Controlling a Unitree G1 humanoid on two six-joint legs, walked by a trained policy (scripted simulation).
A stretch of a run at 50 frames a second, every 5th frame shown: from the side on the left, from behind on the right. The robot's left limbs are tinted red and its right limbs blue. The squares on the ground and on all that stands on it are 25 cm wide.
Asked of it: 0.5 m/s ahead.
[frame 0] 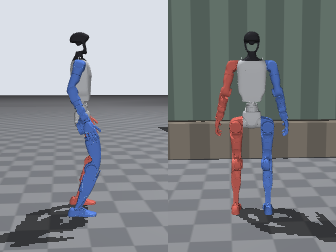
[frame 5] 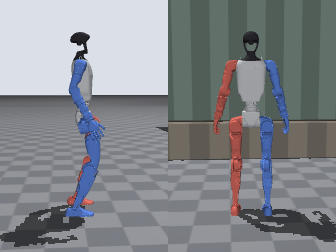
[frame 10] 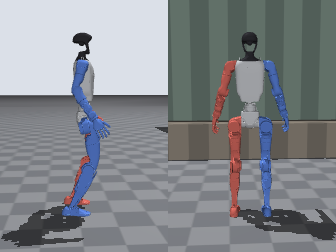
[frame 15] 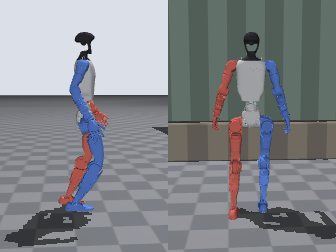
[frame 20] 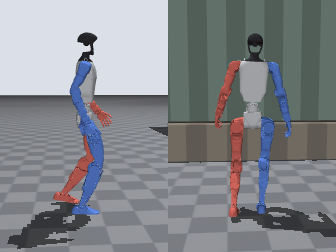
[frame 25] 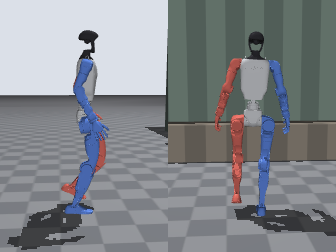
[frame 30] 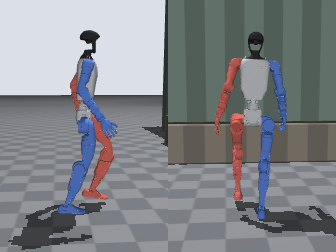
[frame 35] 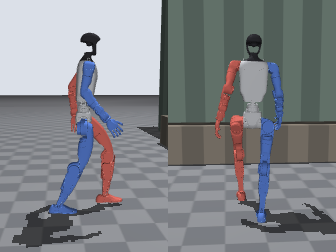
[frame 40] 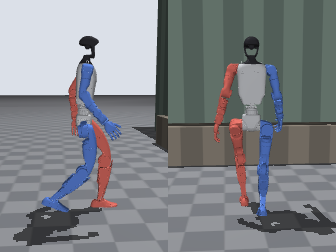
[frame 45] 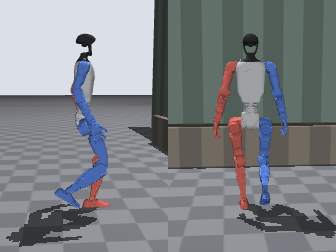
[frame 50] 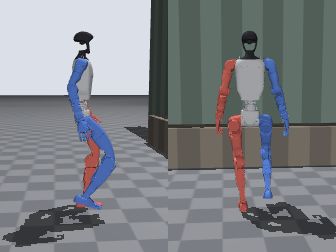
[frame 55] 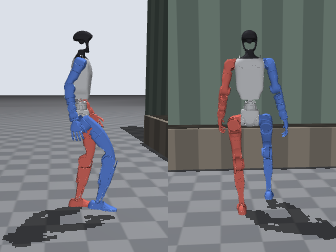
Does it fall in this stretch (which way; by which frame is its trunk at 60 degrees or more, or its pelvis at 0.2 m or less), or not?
no
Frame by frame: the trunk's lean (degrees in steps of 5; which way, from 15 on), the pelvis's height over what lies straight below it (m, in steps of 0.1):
0: 5, 0.8
5: 5, 0.8
10: 5, 0.8
15: 0, 0.8
20: 5, 0.8
25: 5, 0.8
30: 5, 0.8
35: 5, 0.8
40: 5, 0.7
45: 0, 0.8
50: 0, 0.8
55: 0, 0.8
